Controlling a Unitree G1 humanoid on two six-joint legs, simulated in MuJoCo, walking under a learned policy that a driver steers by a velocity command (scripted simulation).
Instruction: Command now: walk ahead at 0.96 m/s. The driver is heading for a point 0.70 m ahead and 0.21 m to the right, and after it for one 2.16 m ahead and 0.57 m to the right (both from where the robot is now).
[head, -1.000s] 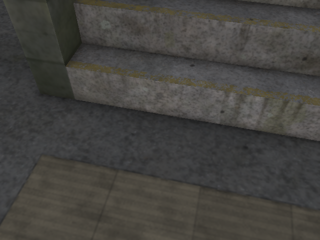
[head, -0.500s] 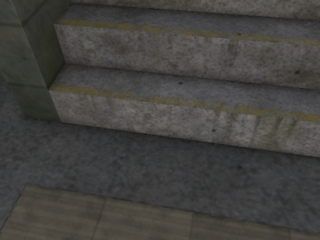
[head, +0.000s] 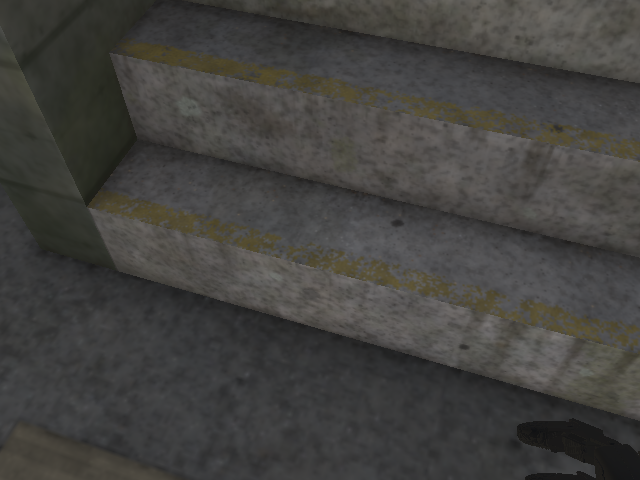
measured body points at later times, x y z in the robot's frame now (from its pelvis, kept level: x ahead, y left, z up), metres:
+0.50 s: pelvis +0.45 +0.01 +0.00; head +0.45 +0.00 +0.45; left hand +0.67 +0.21 -0.09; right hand +0.41 -0.23 -0.15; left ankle +0.26 +0.10 -0.67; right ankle +0.55 -0.04 -0.70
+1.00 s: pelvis +0.66 -0.02 +0.17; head +0.72 -0.08 +0.61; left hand +1.01 +0.07 +0.09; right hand +0.72 -0.33 +0.08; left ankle +0.85 +0.05 -0.48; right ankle +0.56 -0.13 -0.35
